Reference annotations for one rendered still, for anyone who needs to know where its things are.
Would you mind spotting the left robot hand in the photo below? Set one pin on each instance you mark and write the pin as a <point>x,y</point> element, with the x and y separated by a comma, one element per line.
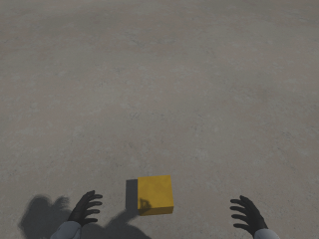
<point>80,211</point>

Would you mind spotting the right robot forearm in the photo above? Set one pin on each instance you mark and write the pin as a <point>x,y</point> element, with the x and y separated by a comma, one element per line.
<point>265,233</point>

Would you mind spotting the carton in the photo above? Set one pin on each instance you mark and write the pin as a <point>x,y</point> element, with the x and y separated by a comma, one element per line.
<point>155,195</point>

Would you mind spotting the right robot hand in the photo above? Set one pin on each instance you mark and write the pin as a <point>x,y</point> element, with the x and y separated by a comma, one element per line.
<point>253,218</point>

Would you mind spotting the left robot forearm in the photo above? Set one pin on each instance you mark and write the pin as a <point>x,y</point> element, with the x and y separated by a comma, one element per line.
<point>68,230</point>

